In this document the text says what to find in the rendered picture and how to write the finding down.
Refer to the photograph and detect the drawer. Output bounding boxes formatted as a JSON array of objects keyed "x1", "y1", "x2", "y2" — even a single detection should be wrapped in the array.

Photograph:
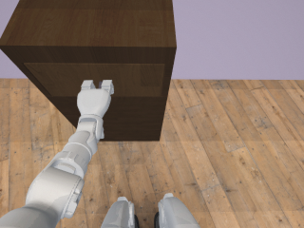
[{"x1": 24, "y1": 63, "x2": 165, "y2": 97}]

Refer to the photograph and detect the robot right shin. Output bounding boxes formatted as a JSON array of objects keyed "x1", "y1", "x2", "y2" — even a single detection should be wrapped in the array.
[{"x1": 159, "y1": 193, "x2": 174, "y2": 228}]

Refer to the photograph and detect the handle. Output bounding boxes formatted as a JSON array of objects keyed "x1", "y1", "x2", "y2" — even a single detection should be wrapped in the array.
[{"x1": 98, "y1": 81, "x2": 103, "y2": 89}]

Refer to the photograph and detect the left robot upper arm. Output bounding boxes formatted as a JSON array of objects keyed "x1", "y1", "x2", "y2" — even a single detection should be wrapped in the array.
[{"x1": 0, "y1": 166, "x2": 85, "y2": 228}]

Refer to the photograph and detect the cabinet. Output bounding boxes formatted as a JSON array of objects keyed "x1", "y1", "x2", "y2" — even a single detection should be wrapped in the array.
[{"x1": 0, "y1": 0, "x2": 177, "y2": 142}]

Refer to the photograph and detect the robot right thigh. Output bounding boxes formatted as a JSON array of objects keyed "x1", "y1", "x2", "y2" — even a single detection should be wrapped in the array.
[{"x1": 158, "y1": 197, "x2": 200, "y2": 228}]

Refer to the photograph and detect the left robot forearm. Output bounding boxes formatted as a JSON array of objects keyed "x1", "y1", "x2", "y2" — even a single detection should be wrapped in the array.
[{"x1": 25, "y1": 114, "x2": 104, "y2": 204}]

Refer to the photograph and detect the left robot hand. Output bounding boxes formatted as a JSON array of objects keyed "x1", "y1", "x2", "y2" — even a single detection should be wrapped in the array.
[{"x1": 77, "y1": 80, "x2": 114, "y2": 139}]

